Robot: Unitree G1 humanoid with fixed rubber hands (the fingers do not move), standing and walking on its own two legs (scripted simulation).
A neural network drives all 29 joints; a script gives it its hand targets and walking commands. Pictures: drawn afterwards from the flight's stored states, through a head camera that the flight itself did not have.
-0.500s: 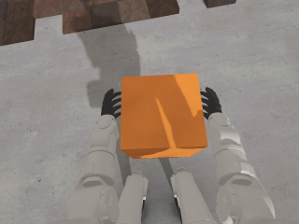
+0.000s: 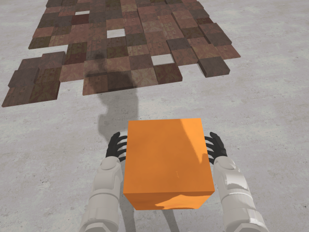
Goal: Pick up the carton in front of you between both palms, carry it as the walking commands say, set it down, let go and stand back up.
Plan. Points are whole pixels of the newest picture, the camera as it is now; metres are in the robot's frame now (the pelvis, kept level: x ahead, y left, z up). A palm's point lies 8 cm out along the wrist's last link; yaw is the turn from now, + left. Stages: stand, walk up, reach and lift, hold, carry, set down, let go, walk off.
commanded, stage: reach and lift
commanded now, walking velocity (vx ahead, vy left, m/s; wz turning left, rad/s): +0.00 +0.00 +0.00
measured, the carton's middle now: (165, 167) +0.30 -0.01 -0.09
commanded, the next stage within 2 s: hold in 1.20 s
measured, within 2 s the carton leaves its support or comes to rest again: neither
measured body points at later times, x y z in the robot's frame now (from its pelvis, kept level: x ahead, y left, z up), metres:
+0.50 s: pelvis -0.02 +0.00 +0.02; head -0.04 +0.00 +0.47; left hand +0.30 +0.15 +0.04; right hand +0.29 -0.15 +0.04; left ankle +0.00 +0.13 -0.72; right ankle +0.01 -0.13 -0.72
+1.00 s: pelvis +0.00 +0.00 +0.03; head -0.03 +0.00 +0.48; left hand +0.30 +0.15 +0.05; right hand +0.30 -0.15 +0.05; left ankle +0.00 +0.13 -0.72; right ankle +0.01 -0.13 -0.72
